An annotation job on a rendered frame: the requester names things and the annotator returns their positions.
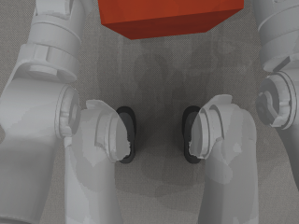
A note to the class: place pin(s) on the carton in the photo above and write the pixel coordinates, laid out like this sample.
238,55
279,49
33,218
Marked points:
139,19

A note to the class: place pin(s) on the left robot shin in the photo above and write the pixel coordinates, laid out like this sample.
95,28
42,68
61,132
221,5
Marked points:
98,104

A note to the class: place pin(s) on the robot left forearm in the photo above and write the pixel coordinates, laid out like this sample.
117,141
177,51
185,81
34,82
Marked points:
51,52

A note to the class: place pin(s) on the robot right forearm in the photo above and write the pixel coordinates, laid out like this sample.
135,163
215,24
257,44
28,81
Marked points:
277,23

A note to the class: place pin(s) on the robot right foot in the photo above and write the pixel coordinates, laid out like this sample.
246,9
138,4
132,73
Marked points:
188,118

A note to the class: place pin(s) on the robot right upper arm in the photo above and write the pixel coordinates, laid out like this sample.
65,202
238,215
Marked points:
277,106

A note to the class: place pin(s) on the robot left upper arm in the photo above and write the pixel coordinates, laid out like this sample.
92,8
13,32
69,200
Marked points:
36,115

